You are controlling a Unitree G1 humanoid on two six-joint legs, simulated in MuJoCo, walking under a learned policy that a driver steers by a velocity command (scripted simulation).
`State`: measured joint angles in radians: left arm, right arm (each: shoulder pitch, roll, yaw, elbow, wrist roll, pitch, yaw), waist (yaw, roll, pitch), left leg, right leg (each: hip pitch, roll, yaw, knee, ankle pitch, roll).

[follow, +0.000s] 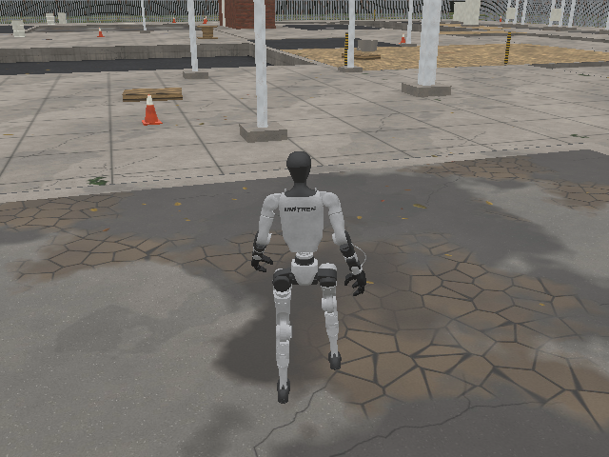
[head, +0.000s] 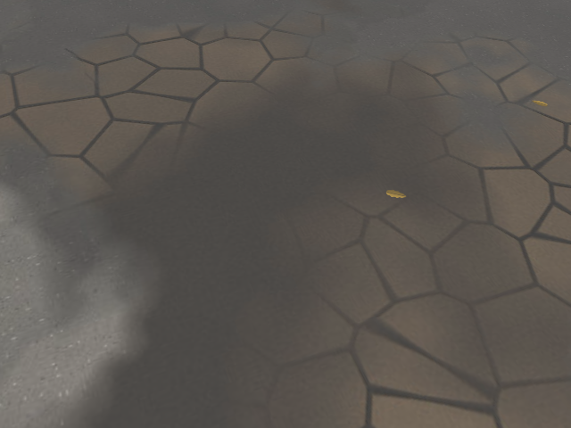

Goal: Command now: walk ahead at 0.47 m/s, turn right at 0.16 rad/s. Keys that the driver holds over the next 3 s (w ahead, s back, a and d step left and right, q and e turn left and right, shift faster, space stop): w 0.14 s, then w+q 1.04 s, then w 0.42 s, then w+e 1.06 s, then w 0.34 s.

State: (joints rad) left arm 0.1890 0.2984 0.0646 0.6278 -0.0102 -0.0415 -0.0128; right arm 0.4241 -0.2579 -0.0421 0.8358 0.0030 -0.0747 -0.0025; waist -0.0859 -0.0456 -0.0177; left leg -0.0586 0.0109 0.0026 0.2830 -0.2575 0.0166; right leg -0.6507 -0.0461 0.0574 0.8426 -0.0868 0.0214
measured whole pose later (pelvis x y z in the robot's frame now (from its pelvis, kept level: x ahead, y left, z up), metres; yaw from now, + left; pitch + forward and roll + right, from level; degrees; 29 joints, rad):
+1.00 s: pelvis +0.53 +0.05 +0.00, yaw +25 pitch +2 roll -1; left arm 0.07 0.31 0.05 0.70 0.01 -0.09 0.00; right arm 0.33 -0.28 -0.06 0.70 0.01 -0.05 0.00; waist -0.06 -0.03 0.05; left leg -0.18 -0.11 -0.10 0.35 -0.19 0.10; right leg -0.66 -0.10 0.10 0.80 -0.08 0.07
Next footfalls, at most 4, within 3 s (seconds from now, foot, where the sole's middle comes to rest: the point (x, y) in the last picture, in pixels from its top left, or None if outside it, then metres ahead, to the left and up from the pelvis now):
0.18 right None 0.25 -0.15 -0.79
0.70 left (205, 427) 0.53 0.12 -0.79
1.20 right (235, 301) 0.86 0.04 -0.79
1.68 left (98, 286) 0.93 0.41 -0.79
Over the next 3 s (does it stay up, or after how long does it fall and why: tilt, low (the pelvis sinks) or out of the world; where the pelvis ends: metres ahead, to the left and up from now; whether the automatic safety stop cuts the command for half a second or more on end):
stays up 1.53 0.50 0.00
